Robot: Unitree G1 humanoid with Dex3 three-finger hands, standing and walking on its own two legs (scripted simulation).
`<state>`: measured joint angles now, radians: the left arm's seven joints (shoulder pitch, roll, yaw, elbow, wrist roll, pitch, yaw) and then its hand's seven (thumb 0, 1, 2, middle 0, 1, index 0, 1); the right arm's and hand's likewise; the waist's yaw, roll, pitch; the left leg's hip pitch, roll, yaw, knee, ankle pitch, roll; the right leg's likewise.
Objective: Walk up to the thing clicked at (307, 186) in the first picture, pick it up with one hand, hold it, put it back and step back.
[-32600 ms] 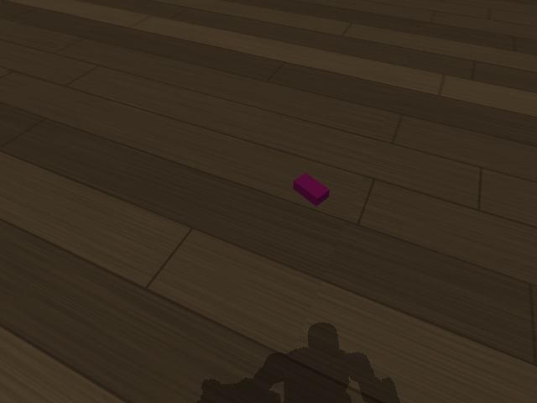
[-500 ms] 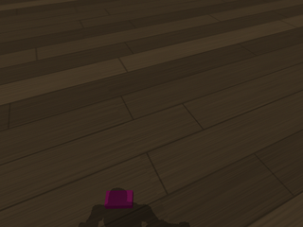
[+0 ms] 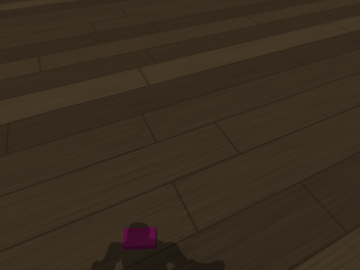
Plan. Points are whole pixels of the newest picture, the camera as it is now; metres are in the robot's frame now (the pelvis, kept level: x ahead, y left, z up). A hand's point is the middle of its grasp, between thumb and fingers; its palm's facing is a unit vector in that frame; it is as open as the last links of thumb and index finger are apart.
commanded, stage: stand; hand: left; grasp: from above
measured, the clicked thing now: (140, 238) +0.45 +0.22 -0.75
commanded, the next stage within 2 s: step back in 0.58 s
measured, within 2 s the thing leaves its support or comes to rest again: neither
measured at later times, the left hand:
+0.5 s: hand out of the picture +0.06 +0.25 -0.16, palm faces -0.01 -0.94 -0.34, open 7.4 cm
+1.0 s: hand out of the picture +0.05 +0.29 -0.17, palm faces -0.03 -0.92 -0.39, open 7.4 cm
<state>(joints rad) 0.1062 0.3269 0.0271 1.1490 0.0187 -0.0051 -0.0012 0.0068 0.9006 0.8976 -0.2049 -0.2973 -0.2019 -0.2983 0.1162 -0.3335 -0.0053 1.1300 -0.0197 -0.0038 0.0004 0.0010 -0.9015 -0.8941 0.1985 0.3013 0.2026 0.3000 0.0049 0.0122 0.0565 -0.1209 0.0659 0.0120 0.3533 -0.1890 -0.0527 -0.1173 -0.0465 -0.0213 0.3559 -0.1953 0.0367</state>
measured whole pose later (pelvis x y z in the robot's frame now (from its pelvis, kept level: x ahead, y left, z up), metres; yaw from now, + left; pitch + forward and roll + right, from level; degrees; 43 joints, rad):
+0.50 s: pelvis +0.00 +0.00 +0.00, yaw +0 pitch -2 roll +0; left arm 0.12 0.34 0.02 1.14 0.02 -0.01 -0.01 0.01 0.90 0.90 -0.20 -0.30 -0.20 -0.30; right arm 0.13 -0.34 -0.01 1.13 -0.02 0.00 0.01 0.00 -0.90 -0.89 0.20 0.30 0.20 0.30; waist 0.00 0.01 0.05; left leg -0.12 0.07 0.02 0.34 -0.19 -0.05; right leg -0.12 -0.04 -0.02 0.35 -0.19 0.03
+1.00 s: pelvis -0.08 +0.01 -0.02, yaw -2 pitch -1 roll -1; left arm 0.07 0.42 0.08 0.91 0.00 0.05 0.00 0.01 0.90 0.90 -0.20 -0.30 -0.20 -0.30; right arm 0.11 -0.37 -0.05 0.92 -0.04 0.04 0.01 0.00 -0.90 -0.89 0.20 0.30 0.20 0.30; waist 0.00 -0.02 0.17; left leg -0.39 0.08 0.02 0.62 -0.21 -0.01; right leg -0.45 0.07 0.07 1.09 -0.53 -0.01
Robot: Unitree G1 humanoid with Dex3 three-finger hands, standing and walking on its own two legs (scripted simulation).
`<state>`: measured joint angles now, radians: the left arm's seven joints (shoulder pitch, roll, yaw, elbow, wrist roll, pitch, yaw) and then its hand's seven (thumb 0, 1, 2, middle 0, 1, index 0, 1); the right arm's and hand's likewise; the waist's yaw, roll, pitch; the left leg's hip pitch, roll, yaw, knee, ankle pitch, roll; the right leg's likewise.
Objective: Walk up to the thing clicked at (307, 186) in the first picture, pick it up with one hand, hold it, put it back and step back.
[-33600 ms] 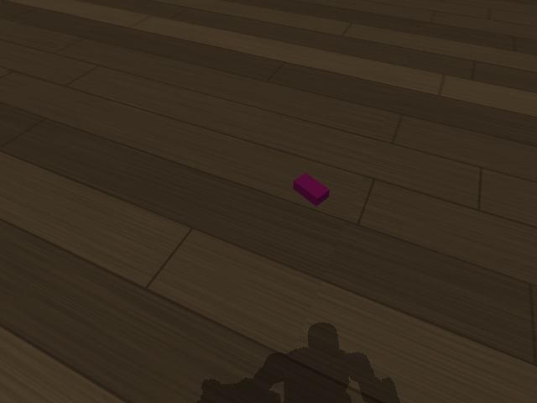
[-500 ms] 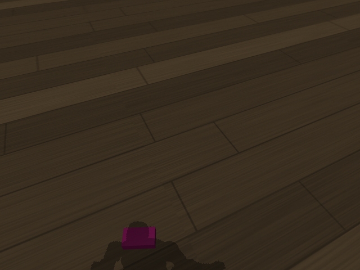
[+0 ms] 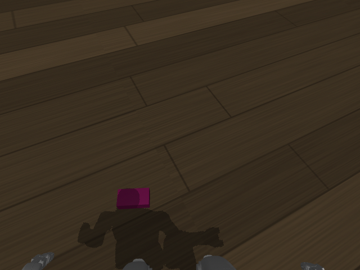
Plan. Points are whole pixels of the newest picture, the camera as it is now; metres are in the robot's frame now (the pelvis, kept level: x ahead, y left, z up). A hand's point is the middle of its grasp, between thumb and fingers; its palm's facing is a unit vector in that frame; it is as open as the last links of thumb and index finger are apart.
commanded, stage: step back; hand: left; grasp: from above
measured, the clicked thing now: (133, 198) +0.52 +0.23 -0.73
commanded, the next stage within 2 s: none
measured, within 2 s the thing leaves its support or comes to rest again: neither
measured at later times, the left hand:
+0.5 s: hand out of the picture -0.01 +0.27 -0.15, palm faces +0.04 -0.92 -0.39, open 7.4 cm
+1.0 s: hand out of the picture -0.19 +0.23 -0.13, palm faces -0.04 -0.91 -0.42, open 7.4 cm
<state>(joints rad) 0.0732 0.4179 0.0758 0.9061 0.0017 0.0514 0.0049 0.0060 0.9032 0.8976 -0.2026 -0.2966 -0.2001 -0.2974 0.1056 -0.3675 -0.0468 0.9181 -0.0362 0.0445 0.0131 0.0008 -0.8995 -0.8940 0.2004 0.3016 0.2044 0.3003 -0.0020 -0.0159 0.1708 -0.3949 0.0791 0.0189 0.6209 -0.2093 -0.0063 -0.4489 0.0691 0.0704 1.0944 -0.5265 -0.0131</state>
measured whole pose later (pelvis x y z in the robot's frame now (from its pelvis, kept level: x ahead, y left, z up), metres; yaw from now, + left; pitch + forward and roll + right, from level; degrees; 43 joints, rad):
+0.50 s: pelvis -0.12 +0.00 -0.01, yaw +2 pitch -3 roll +1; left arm 0.12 0.38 0.07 0.79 0.01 0.05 0.02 0.01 0.90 0.90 -0.21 -0.30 -0.20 -0.30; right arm 0.14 -0.36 -0.04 0.88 -0.03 0.04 0.00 0.00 -0.90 -0.89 0.20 0.30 0.20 0.30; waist 0.03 -0.04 0.22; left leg -0.27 -0.06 -0.02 0.66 -0.35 0.03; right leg -0.41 -0.02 0.03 0.77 -0.37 -0.01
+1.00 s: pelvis -0.27 -0.04 +0.00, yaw -3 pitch -3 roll +1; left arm 0.21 0.34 0.07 0.86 0.04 0.04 0.00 0.01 0.90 0.90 -0.21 -0.30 -0.21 -0.30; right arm 0.16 -0.41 -0.06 0.85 0.00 0.07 -0.01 0.00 -0.90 -0.89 0.20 0.30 0.20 0.30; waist 0.02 0.04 0.15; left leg -0.53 -0.12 -0.16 1.15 -0.44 -0.02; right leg -0.29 0.00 0.02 0.65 -0.31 -0.01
